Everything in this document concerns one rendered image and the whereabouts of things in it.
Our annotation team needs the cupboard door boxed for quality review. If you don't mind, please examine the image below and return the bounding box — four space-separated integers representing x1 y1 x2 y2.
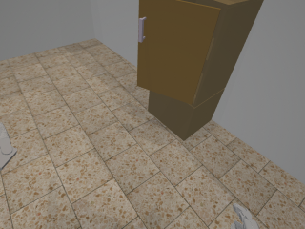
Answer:
137 0 221 105

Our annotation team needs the handle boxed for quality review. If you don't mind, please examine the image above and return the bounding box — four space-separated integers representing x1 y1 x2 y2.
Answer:
138 17 147 43

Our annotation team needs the left robot hand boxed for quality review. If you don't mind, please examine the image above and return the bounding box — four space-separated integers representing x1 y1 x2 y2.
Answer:
0 122 17 171

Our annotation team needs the right robot hand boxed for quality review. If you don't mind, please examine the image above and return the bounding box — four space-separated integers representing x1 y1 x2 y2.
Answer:
230 203 260 229

